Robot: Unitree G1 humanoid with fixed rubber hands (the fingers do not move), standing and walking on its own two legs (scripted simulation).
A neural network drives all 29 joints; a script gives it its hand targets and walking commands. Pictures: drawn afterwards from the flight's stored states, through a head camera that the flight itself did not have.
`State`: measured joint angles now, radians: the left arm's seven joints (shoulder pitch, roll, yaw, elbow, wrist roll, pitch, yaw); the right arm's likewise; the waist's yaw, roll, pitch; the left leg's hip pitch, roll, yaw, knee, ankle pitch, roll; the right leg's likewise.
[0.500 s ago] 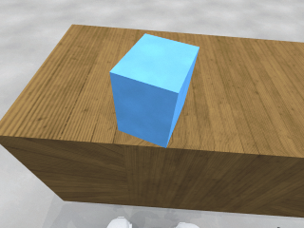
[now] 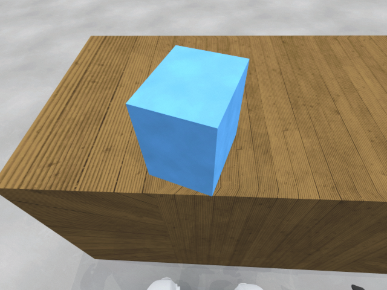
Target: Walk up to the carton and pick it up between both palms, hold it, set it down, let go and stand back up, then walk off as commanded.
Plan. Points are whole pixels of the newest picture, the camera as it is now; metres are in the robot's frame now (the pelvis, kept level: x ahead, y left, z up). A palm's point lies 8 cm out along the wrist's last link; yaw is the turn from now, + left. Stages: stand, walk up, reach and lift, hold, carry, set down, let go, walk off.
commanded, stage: walk up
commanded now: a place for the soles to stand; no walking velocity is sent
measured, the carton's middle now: (194, 122) +0.45 +0.02 +0.10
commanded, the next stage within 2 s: reach and lift in 1.96 s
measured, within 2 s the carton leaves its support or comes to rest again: neither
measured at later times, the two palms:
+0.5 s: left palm out of the picture +0.06 +0.34 -0.09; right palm out of the picture +0.07 -0.32 -0.08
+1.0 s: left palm out of the picture +0.03 +0.35 -0.09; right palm out of the picture +0.04 -0.30 -0.08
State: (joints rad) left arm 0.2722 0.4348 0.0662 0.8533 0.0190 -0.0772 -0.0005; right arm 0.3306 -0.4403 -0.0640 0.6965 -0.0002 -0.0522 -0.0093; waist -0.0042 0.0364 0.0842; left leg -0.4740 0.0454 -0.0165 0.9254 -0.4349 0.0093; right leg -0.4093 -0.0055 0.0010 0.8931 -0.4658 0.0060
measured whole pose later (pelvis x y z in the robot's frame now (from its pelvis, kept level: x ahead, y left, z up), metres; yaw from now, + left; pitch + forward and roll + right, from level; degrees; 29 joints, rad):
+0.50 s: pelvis -0.01 +0.01 +0.00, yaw +0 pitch -2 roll -1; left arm 0.27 0.43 0.07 0.84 0.01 -0.07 0.01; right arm 0.31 -0.44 -0.06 0.70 0.00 -0.02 0.00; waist -0.01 0.02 0.08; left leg -0.47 0.03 -0.01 0.92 -0.41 0.00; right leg -0.41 -0.01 0.01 0.90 -0.45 0.01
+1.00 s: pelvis -0.04 +0.02 +0.00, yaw +0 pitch -4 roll -1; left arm 0.27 0.43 0.07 0.89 0.02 -0.04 0.02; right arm 0.31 -0.43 -0.06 0.70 0.00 0.01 0.03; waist -0.01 0.03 0.08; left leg -0.47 0.02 -0.01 0.92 -0.39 0.01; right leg -0.41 -0.02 0.02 0.90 -0.43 0.01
